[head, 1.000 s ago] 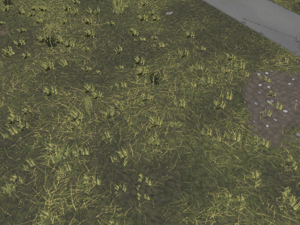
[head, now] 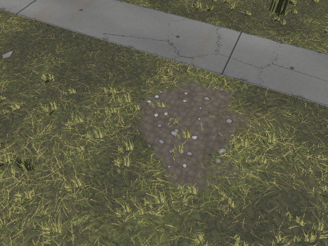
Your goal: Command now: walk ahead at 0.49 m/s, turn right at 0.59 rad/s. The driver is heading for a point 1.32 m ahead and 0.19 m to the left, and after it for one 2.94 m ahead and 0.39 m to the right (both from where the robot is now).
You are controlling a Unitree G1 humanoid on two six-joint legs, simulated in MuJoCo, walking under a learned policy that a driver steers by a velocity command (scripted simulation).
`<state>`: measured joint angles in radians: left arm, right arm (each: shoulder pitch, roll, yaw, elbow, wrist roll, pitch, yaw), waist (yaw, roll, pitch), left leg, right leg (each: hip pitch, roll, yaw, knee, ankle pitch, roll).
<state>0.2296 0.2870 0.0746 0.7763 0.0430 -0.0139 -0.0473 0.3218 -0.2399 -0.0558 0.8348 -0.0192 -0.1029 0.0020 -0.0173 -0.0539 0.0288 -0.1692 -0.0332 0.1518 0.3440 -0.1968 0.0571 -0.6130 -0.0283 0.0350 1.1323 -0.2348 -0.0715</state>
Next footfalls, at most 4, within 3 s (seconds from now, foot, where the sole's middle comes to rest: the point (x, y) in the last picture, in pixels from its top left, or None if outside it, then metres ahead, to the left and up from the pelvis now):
0.26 right None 0.30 -0.13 -0.78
0.74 left None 0.28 0.08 -0.78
1.22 right None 0.32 -0.10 -0.78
1.88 right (188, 225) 0.57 -0.10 -0.78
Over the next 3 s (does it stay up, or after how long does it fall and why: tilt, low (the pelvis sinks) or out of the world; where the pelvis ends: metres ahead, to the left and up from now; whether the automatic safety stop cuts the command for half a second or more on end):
stays up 0.51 -0.06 0.00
